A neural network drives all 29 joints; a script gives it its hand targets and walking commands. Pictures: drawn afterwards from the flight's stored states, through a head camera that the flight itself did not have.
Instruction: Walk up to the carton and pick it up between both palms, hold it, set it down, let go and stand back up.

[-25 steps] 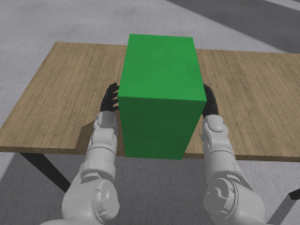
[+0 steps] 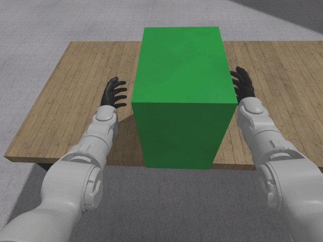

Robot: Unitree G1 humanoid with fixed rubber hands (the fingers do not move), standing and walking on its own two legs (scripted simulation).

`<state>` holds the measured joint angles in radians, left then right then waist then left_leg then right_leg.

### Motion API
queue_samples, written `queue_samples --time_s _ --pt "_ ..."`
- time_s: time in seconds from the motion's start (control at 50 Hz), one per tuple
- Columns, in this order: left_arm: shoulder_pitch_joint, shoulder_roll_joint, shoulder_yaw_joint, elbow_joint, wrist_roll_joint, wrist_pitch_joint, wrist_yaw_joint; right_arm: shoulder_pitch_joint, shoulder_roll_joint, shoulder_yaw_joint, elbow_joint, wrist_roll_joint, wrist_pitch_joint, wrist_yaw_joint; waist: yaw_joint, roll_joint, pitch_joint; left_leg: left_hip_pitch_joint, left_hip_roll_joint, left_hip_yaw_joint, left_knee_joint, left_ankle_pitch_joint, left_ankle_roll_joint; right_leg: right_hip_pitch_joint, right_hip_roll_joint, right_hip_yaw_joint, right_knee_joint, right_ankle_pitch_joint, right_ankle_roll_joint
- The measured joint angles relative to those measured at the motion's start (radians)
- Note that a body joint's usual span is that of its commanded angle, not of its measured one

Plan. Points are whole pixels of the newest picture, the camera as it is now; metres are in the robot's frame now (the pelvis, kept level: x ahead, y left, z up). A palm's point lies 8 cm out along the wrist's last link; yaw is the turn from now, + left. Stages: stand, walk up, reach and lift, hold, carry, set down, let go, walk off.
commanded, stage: set down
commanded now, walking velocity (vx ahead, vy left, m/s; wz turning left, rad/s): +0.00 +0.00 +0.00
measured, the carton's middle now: (179, 103) +0.48 +0.01 +0.06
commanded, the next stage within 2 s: none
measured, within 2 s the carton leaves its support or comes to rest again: neither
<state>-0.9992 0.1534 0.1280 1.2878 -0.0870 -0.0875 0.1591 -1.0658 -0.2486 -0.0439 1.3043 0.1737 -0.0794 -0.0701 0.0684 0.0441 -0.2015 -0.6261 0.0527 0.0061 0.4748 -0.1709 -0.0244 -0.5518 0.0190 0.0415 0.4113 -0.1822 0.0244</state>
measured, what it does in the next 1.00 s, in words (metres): shifts its weight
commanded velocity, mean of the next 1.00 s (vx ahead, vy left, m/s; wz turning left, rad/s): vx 0.00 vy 0.00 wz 0.00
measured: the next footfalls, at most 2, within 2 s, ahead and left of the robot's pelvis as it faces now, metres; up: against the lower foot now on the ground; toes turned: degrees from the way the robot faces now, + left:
none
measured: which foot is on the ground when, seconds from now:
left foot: down 0.00-1.00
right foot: down 0.00-1.00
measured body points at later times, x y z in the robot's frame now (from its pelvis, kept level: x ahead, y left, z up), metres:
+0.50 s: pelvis -0.05 -0.02 -0.01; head +0.06 -0.04 +0.42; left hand +0.38 +0.18 +0.02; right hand +0.41 -0.19 +0.03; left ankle +0.01 +0.13 -0.73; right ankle -0.01 -0.14 -0.73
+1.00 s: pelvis -0.06 +0.00 +0.00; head -0.07 +0.04 +0.45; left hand +0.32 +0.21 +0.07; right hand +0.36 -0.17 +0.10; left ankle +0.01 +0.13 -0.73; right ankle -0.01 -0.14 -0.73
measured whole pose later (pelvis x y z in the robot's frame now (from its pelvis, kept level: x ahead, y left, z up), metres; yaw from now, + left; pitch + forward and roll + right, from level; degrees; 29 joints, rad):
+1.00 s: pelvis -0.06 +0.00 +0.00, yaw +3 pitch +3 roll -2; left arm -0.60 0.17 -0.04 0.82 -0.13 0.03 0.21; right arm -0.73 -0.27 -0.03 1.12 0.36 -0.02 0.03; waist 0.02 -0.06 -0.08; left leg -0.42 0.03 -0.03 0.50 -0.13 -0.02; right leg -0.35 0.00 0.01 0.47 -0.18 -0.01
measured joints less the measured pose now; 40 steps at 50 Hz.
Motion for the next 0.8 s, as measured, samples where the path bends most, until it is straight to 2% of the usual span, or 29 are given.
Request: queue_samples --time_s 0.06,0.12,0.18,0.22,0.28,0.32,0.42,0.5,0.56,0.62,0.66,0.72,0.8 --pt "0.023 0.003 -0.038 0.012 -0.051 -0.020 -0.011 -0.005 -0.037 0.030 0.055 0.031 -0.015 0.012 0.010 -0.001 0.000 -0.011 -0.003 0.000 0.019 -0.009 0.000 -0.015 -0.003 -0.001 0.028 -0.015 0.001" --pt "0.060 0.011 -0.075 -0.018 -0.114 -0.046 -0.010 0.016 -0.060 0.049 0.052 0.065 -0.035 0.032 0.011 -0.008 -0.015 -0.056 0.000 -0.004 0.043 -0.012 -0.003 -0.063 0.001 -0.003 0.059 -0.024 -0.002" --pt "0.086 0.030 -0.101 -0.051 -0.151 -0.060 -0.010 0.043 -0.074 0.075 0.014 0.104 -0.046 0.050 0.001 -0.010 -0.014 -0.102 0.010 -0.013 0.066 -0.012 -0.009 -0.104 0.012 -0.010 0.074 -0.020 -0.008" --pt "0.121 0.042 -0.112 -0.129 -0.166 -0.059 -0.008 0.072 -0.077 0.088 -0.037 0.107 -0.063 0.059 -0.006 -0.014 -0.021 -0.142 0.014 -0.016 0.081 -0.008 -0.014 -0.146 0.017 -0.013 0.094 -0.019 -0.012" --pt "0.171 0.045 -0.110 -0.251 -0.151 -0.042 -0.010 0.115 -0.083 0.100 -0.112 0.103 -0.080 0.076 -0.009 -0.014 -0.035 -0.201 0.024 -0.021 0.091 0.003 -0.020 -0.208 0.027 -0.017 0.110 -0.009 -0.020" --pt "0.179 0.039 -0.091 -0.285 -0.124 -0.025 -0.022 0.139 -0.092 0.120 -0.164 0.108 -0.074 0.079 -0.009 -0.010 -0.025 -0.220 0.026 -0.024 0.090 0.015 -0.022 -0.231 0.029 -0.019 0.118 0.000 -0.022" --pt "0.239 0.013 -0.018 -0.373 -0.089 -0.001 -0.069 0.241 -0.082 0.139 -0.337 0.096 -0.079 0.048 -0.025 0.004 0.016 -0.204 0.004 -0.026 0.036 0.069 -0.019 -0.242 0.009 -0.024 0.129 0.015 -0.017" --pt "0.295 0.007 0.017 -0.378 -0.081 -0.004 -0.090 0.331 -0.034 0.112 -0.454 0.063 -0.049 0.015 -0.030 0.011 -0.006 -0.184 -0.007 -0.016 -0.011 0.104 -0.014 -0.242 -0.003 -0.015 0.121 0.031 -0.015" --pt "0.310 0.009 0.034 -0.370 -0.081 -0.010 -0.086 0.358 -0.011 0.096 -0.476 0.041 -0.021 0.003 -0.024 0.011 0.000 -0.137 -0.008 -0.005 -0.028 0.115 -0.011 -0.202 -0.004 -0.004 0.112 0.040 -0.014" --pt "0.277 0.022 -0.002 -0.310 -0.120 -0.002 -0.066 0.347 -0.008 0.072 -0.444 0.036 0.039 0.002 -0.013 0.002 -0.007 -0.102 -0.009 0.001 -0.020 0.111 -0.006 -0.166 -0.005 0.002 0.115 0.040 -0.014" --pt "0.240 0.037 -0.053 -0.263 -0.161 0.006 -0.049 0.321 -0.004 0.044 -0.408 0.030 0.076 0.001 -0.018 -0.007 -0.016 -0.085 -0.013 -0.002 -0.008 0.105 -0.003 -0.145 -0.009 -0.002 0.124 0.034 -0.014" --pt "0.190 0.043 -0.106 -0.218 -0.192 0.025 -0.039 0.282 -0.016 0.047 -0.353 0.063 0.114 -0.004 -0.024 -0.031 -0.013 -0.042 -0.016 -0.005 0.005 0.096 -0.002 -0.098 -0.011 -0.004 0.130 0.026 -0.015" --pt "0.116 0.043 -0.126 -0.101 -0.176 0.049 -0.051 0.226 -0.027 0.083 -0.245 0.120 0.141 -0.002 -0.038 -0.086 0.027 0.042 -0.023 -0.002 0.022 0.075 0.001 -0.015 -0.018 -0.002 0.152 0.000 -0.020"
